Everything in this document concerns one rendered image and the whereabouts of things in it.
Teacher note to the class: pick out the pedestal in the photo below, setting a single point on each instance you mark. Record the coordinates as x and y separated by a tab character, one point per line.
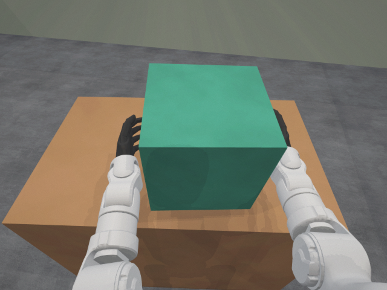
243	249

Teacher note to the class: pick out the right robot forearm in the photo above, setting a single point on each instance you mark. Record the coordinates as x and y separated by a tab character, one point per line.
300	200

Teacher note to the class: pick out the right robot upper arm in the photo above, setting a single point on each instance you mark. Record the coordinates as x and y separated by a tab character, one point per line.
331	261

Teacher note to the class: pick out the left robot upper arm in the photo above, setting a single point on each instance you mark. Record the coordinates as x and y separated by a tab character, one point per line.
110	276

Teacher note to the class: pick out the left robot forearm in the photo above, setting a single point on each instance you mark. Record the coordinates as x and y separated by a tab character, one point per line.
115	239

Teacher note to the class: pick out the robot left hand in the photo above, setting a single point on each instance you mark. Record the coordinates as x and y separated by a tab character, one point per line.
126	140

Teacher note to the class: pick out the robot right hand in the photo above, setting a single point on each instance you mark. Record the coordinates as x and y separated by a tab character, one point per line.
283	127

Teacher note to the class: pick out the carton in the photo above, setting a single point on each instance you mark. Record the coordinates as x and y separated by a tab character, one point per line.
209	137

